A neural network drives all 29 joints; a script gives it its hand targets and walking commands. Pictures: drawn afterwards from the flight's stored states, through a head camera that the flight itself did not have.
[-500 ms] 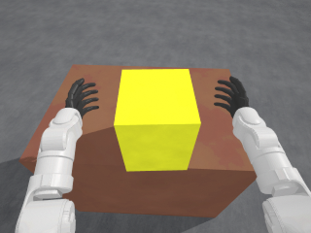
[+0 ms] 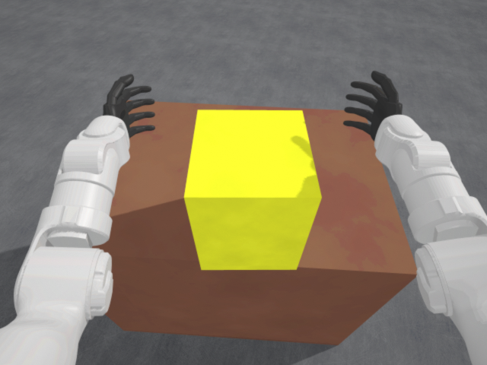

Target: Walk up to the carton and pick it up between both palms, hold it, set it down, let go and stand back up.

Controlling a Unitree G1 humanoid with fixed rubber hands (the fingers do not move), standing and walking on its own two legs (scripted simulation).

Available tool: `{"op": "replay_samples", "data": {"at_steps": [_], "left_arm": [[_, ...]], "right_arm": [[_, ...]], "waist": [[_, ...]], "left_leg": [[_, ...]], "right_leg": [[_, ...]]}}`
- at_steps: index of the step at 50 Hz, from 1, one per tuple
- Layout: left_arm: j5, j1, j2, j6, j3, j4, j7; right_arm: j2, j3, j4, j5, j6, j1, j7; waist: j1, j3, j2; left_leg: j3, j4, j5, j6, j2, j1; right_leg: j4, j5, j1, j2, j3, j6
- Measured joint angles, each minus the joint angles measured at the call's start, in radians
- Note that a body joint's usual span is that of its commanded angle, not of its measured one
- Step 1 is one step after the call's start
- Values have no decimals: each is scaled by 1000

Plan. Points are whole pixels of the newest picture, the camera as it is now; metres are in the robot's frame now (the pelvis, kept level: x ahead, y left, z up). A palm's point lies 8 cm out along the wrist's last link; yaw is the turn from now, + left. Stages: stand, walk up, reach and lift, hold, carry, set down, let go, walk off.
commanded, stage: reach and lift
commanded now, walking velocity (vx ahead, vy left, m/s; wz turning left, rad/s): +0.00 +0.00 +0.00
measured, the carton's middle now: (249, 193) +0.44 +0.04 +0.01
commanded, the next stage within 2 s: none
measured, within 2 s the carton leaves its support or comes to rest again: neither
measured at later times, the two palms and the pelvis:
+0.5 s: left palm (134, 165) +0.42 +0.25 +0.10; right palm (356, 160) +0.45 -0.14 +0.11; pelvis +0.00 +0.00 +0.00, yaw +1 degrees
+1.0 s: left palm (147, 177) +0.43 +0.24 +0.06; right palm (351, 172) +0.46 -0.14 +0.07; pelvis +0.00 +0.01 -0.01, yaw -1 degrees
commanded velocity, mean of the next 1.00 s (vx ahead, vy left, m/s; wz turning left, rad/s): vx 0.00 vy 0.00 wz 0.00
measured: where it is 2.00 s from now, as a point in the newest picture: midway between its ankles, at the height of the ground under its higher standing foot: outside the picture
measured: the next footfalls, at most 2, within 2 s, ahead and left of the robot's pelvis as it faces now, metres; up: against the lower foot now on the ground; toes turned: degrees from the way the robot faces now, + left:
none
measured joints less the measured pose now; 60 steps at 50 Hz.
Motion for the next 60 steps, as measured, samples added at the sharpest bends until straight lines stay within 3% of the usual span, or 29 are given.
{"op": "replay_samples", "data": {"at_steps": [6, 13, 20, 29, 38, 48, 53, 60], "left_arm": [[-19, -84, 13, -39, -26, 116, -5], [14, -124, 4, -146, -8, 259, -29], [54, -44, -46, -297, -8, 342, -49], [44, 16, -95, -483, -23, 427, -13], [59, -22, -117, -661, -11, 599, -20], [41, -28, -142, -692, -52, 611, -3], [27, -33, -152, -706, -47, 614, -2], [77, -44, -191, -737, 6, 628, -10]], "right_arm": [[0, 1, 73, -13, -4, -68, 4], [20, 27, 160, -20, -48, -99, 6], [76, -8, 199, -78, -156, -7, 11], [156, -103, 204, -186, -287, 85, 19], [159, -65, 305, -178, -418, 75, 20], [118, -20, 379, -104, -463, 39, 51], [121, -30, 367, -131, -460, 45, 51], [170, -67, 338, -187, -471, 53, 39]], "waist": [[-7, -13, 6], [-13, -13, 0], [-7, -7, -11], [-3, -53, -12], [-9, -127, -21], [14, -134, 1], [13, -138, 6], [-1, -131, -5]], "left_leg": [[-7, -3, 6, 1, -1, -20], [-6, -9, 9, 3, -5, -17], [-11, -4, 11, 0, -5, -33], [-19, 37, 10, 0, 0, -161], [-16, 92, -14, 3, 0, -263], [-8, 120, -23, 9, 3, -304], [-7, 124, -21, 11, 2, -321], [-5, 123, -20, 9, 4, -324]], "right_leg": [[-2, 3, -18, 0, -7, 2], [6, -1, -22, -4, -7, 5], [9, -1, -34, -4, -12, 0], [51, -4, -161, 2, -19, -2], [107, -27, -264, -1, -16, 4], [124, -27, -304, 0, -7, 7], [141, -32, -326, -1, -6, 9], [153, -38, -337, 0, -5, 6]]}}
